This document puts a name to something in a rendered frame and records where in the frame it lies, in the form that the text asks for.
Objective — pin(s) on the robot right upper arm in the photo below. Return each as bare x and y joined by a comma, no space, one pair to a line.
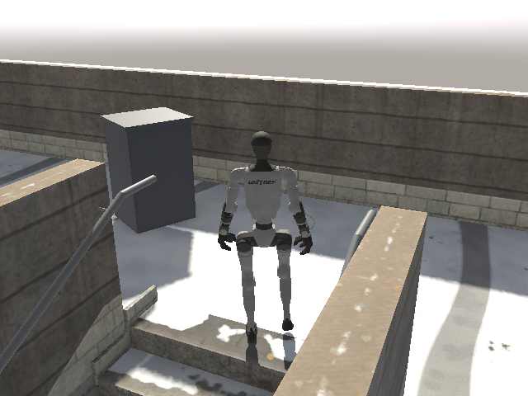
288,174

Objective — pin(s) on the robot head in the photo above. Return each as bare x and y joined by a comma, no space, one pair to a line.
261,144

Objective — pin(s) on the robot right forearm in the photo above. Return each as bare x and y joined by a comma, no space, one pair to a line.
302,222

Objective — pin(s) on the robot left forearm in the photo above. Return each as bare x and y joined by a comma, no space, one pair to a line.
225,221

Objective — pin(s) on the robot left upper arm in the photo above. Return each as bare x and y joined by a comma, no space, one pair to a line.
233,187

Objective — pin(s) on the left robot hand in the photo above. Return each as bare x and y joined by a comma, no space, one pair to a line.
230,237

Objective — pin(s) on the right robot hand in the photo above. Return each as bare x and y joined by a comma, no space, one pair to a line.
306,242

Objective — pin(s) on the robot left foot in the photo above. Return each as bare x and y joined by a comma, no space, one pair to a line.
251,336

